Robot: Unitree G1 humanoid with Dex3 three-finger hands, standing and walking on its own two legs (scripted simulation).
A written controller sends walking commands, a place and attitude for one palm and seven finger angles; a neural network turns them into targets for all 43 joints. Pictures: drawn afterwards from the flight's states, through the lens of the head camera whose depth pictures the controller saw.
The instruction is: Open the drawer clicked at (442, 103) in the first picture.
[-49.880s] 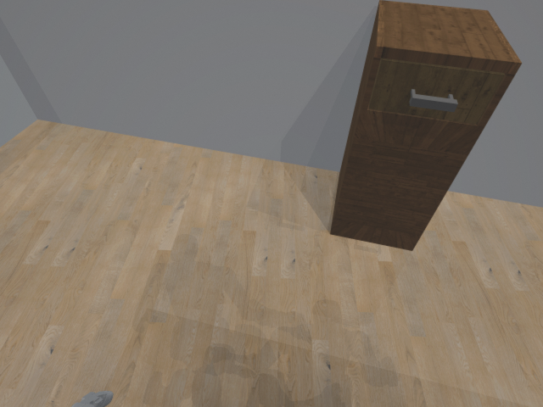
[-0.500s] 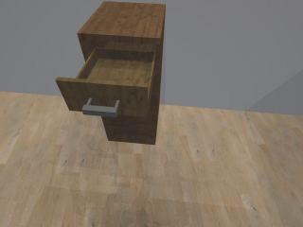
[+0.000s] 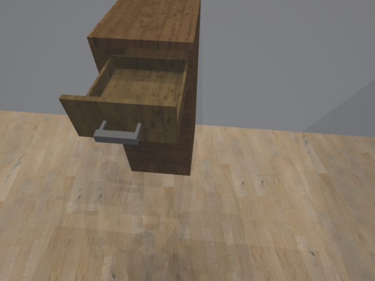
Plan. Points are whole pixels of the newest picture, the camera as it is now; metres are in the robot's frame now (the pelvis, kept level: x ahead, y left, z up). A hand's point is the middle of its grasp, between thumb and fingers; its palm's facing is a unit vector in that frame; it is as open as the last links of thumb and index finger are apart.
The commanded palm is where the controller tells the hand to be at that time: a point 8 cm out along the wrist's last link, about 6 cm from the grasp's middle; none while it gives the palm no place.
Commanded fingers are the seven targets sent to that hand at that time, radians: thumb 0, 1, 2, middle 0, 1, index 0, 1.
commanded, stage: look to check the result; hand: left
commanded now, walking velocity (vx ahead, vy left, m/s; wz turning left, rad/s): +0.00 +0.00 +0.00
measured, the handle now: (119, 131) +0.51 +0.23 -0.02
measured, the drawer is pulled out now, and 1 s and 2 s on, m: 0.30 0.30 0.30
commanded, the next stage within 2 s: stand and wait in 0.24 s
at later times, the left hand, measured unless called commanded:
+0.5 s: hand out of the picture +0.05 +0.19 -0.17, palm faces -0.01 -0.97 -0.26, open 7.4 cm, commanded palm none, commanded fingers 0.00 0.90 0.90 -0.20 -0.30 -0.20 -0.30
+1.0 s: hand out of the picture +0.08 +0.20 -0.16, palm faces -0.01 -0.95 -0.30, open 7.4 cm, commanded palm none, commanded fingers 0.00 0.90 0.90 -0.20 -0.30 -0.20 -0.30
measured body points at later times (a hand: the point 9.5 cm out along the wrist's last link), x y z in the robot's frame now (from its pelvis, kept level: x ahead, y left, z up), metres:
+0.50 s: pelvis +0.01 -0.01 +0.00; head +0.03 -0.01 +0.45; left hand +0.05 +0.24 -0.15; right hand +0.03 -0.25 -0.16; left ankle +0.01 +0.11 -0.75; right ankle +0.03 -0.09 -0.75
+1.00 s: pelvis +0.02 -0.02 +0.00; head +0.04 -0.02 +0.45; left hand +0.08 +0.25 -0.14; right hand +0.05 -0.28 -0.15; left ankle +0.01 +0.11 -0.75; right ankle +0.03 -0.09 -0.75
